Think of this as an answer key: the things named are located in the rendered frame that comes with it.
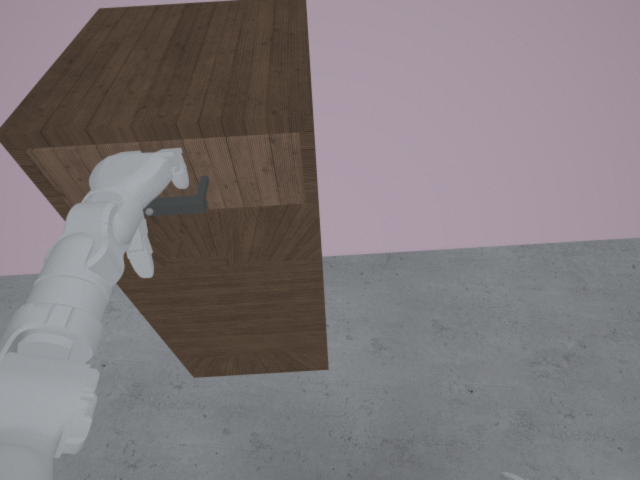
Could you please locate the robot left upper arm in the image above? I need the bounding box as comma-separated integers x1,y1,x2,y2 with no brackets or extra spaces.
0,352,100,480

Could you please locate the drawer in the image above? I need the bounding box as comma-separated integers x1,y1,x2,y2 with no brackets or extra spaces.
26,132,303,209

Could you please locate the robot left forearm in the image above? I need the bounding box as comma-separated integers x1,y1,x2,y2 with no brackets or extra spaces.
0,186,143,362

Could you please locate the left robot hand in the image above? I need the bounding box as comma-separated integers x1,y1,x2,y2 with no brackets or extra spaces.
89,148,189,278

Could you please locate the cabinet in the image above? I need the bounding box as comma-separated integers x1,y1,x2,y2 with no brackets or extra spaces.
0,0,329,378

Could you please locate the handle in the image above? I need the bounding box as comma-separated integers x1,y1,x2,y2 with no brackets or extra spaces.
143,176,209,216
165,255,229,274

